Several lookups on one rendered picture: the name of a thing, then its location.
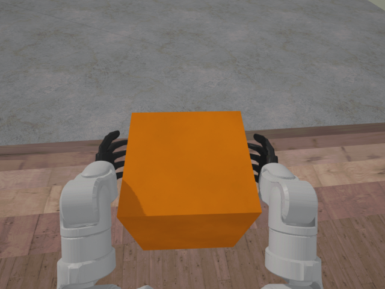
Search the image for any robot left forearm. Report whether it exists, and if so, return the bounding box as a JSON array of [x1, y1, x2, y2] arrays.
[[57, 161, 118, 289]]

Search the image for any robot right forearm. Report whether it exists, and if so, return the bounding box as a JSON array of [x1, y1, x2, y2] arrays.
[[258, 163, 323, 289]]

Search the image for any robot right hand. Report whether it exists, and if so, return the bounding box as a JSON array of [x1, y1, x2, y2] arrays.
[[247, 134, 278, 183]]

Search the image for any robot left hand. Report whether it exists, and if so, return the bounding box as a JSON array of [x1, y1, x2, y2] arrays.
[[95, 130, 128, 180]]

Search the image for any carton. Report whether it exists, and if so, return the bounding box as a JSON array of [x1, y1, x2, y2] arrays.
[[117, 111, 262, 250]]

